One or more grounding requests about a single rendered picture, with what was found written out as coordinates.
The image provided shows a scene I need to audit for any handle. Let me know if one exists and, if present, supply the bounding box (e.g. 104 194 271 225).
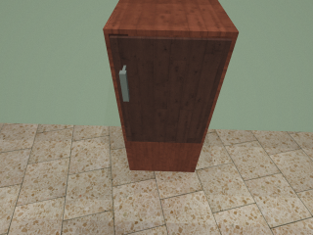
119 65 130 102

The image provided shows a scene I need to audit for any cupboard door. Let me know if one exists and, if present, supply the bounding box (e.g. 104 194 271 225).
109 35 232 144

